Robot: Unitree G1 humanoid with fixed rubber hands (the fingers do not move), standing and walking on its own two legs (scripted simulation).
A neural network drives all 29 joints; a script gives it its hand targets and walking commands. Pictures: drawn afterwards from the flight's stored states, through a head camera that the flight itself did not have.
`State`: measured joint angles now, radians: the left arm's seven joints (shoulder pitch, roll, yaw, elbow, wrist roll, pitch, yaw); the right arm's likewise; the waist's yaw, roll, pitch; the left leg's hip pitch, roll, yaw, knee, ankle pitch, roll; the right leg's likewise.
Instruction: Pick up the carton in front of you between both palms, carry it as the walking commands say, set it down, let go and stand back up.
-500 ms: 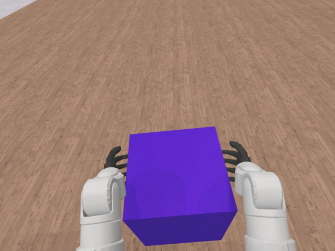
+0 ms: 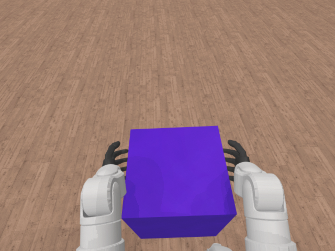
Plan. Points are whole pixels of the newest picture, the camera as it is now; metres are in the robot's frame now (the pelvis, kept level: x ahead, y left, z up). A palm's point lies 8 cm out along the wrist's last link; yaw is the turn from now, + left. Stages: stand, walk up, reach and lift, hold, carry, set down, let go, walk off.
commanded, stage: carry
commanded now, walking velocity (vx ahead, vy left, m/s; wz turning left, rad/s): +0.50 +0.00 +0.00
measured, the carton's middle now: (176, 186) +0.29 +0.00 -0.03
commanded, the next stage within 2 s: none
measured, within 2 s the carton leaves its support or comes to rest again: neither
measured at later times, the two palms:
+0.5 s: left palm (132, 78) +0.61 +0.12 +0.09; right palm (218, 78) +0.63 -0.16 +0.07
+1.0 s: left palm (126, 33) +0.96 +0.17 +0.08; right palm (191, 33) +0.96 -0.11 +0.08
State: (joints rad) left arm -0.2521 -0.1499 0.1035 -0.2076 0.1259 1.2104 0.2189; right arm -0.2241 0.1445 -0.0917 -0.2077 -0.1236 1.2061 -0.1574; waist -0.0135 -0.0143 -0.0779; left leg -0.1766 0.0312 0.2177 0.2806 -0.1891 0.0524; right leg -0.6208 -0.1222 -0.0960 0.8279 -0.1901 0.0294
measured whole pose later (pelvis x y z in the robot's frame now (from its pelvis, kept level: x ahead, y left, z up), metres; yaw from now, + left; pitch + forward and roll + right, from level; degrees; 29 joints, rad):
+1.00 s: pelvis +0.67 +0.03 +0.00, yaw +0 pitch +4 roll -2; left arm -0.32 -0.17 0.12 -0.22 0.13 1.19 0.24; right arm -0.29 0.16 -0.12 -0.21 -0.11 1.23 -0.23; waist 0.00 -0.01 -0.03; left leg -0.12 0.03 0.21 0.25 -0.22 0.05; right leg -0.63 -0.12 -0.11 0.81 -0.17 0.03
